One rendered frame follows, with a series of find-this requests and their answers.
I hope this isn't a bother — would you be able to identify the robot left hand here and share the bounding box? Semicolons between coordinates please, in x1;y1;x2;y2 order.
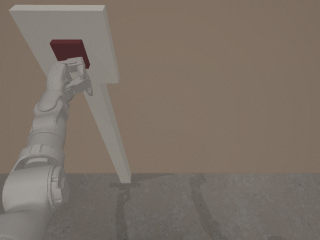
46;57;93;102

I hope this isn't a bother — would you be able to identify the button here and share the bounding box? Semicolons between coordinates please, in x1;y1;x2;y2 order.
49;39;90;69

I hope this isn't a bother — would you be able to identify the panel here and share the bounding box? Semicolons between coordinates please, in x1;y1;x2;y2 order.
9;5;132;183

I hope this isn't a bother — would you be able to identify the left robot upper arm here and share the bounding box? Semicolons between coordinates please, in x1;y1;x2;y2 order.
0;164;70;240

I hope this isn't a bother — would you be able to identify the robot left forearm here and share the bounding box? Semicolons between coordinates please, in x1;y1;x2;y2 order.
2;90;70;211

